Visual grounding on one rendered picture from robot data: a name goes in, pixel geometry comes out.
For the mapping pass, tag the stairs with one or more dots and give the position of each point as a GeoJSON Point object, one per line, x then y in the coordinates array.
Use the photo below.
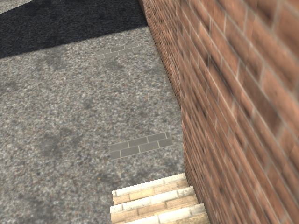
{"type": "Point", "coordinates": [168, 200]}

